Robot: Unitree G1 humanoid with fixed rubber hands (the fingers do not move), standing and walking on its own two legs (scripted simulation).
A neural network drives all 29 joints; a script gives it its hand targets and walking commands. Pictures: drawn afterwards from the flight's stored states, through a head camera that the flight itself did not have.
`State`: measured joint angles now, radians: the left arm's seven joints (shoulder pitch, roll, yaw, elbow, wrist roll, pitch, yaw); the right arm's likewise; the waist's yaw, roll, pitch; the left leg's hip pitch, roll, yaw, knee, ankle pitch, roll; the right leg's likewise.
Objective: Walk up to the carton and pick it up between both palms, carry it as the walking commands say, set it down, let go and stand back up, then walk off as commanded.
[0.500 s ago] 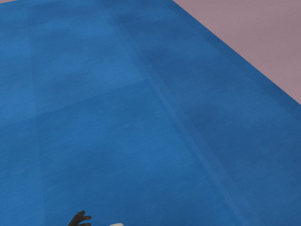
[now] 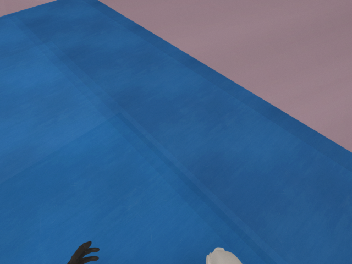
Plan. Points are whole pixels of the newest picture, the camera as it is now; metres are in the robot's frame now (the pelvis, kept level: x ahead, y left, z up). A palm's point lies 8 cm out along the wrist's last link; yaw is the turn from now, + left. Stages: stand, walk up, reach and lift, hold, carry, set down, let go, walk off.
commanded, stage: walk off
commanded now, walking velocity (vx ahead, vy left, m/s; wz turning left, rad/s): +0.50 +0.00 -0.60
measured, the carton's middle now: out of the picture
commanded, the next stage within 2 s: stand in 0.40 s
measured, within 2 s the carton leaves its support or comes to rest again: neither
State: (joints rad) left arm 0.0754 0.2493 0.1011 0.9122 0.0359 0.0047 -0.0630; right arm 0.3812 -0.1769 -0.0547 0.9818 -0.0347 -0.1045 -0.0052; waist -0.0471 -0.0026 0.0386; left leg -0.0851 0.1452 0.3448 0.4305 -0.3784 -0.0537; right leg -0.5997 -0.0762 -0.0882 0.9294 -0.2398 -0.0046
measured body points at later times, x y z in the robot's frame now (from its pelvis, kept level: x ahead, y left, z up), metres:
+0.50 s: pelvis +0.33 -0.01 -0.02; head +0.38 +0.00 +0.43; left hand +0.38 +0.24 -0.18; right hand +0.46 -0.28 -0.12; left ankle +0.45 +0.10 -0.74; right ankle +0.18 -0.10 -0.73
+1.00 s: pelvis +0.52 -0.06 +0.00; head +0.54 -0.08 +0.45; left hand +0.70 +0.09 -0.15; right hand +0.41 -0.26 -0.16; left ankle +0.51 +0.08 -0.74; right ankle +0.46 -0.16 -0.74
